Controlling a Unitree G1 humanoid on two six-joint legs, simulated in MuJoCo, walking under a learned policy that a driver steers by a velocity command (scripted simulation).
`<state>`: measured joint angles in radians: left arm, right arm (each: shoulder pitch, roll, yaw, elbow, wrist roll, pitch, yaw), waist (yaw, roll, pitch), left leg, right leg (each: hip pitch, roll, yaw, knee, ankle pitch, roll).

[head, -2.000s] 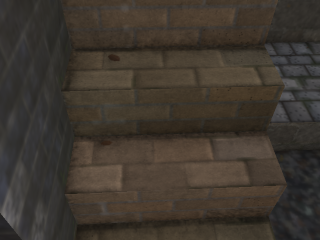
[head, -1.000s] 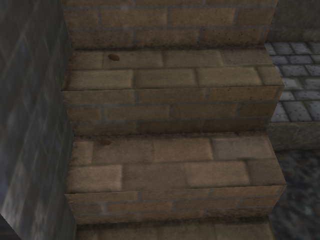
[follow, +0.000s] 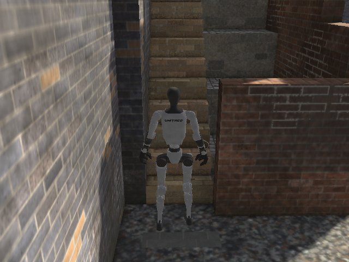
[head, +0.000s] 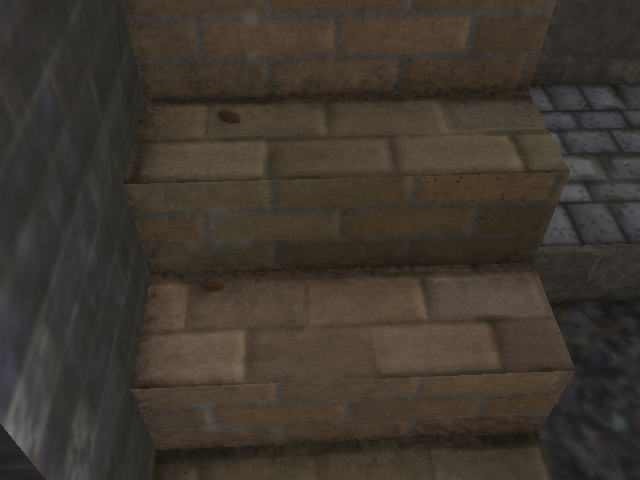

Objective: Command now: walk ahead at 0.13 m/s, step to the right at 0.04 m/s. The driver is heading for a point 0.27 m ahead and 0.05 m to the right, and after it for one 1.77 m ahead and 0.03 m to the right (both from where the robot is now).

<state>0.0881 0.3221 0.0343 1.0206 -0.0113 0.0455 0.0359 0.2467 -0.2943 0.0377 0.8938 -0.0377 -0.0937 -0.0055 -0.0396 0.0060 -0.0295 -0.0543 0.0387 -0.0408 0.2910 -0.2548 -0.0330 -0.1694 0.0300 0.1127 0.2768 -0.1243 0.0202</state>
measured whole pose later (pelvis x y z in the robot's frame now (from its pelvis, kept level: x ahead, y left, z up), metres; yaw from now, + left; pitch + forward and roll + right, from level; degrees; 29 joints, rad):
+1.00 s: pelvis +0.00 +0.00 +0.00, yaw +0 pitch +1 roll -1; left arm 0.09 0.32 0.03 1.03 -0.01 0.05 0.03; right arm 0.25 -0.30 0.04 0.89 -0.04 -0.09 -0.01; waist -0.04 0.00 -0.03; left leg -0.05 0.04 -0.05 0.29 -0.26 -0.03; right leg -0.17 0.03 0.11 0.28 -0.12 0.02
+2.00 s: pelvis +0.00 +0.01 +0.00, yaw +0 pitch +1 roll -1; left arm 0.07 0.33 0.03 1.07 -0.02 0.01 0.04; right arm 0.27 -0.30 0.04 0.94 -0.04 -0.09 -0.01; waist -0.05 0.00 -0.01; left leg -0.07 0.02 -0.05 0.33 -0.27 -0.02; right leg -0.19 0.01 0.12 0.32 -0.14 0.04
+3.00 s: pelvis +0.00 +0.01 +0.00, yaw +0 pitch +1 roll -1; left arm -0.01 0.30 -0.01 1.01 0.00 -0.02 0.04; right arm 0.18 -0.30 0.06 0.91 -0.04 -0.10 0.00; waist -0.02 0.00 -0.03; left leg -0.02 0.01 -0.05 0.23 -0.23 -0.01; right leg -0.16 -0.01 0.12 0.24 -0.11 0.05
